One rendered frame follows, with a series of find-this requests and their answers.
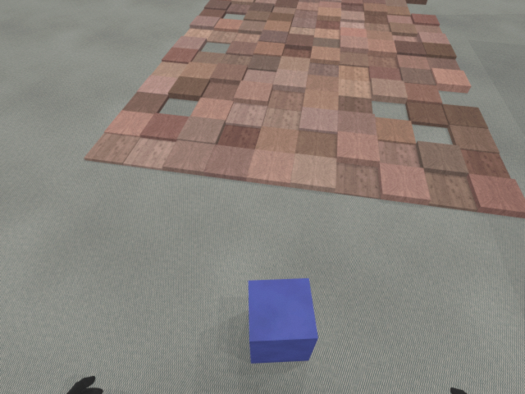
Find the robot left hand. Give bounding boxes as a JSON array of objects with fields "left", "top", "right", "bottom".
[{"left": 67, "top": 376, "right": 103, "bottom": 394}]

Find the carton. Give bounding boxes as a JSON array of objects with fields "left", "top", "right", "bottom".
[{"left": 249, "top": 278, "right": 318, "bottom": 364}]

